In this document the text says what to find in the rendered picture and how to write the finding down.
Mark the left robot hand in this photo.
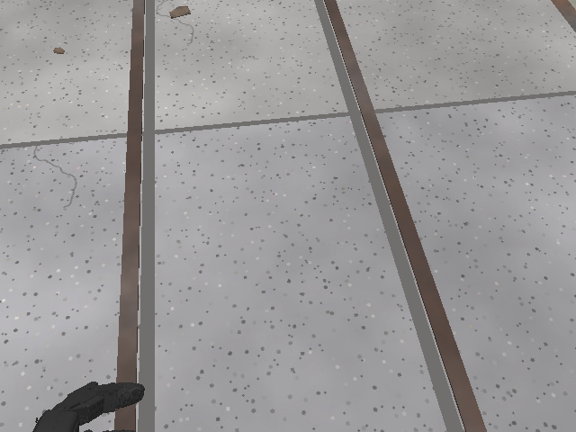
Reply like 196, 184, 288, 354
32, 382, 145, 432

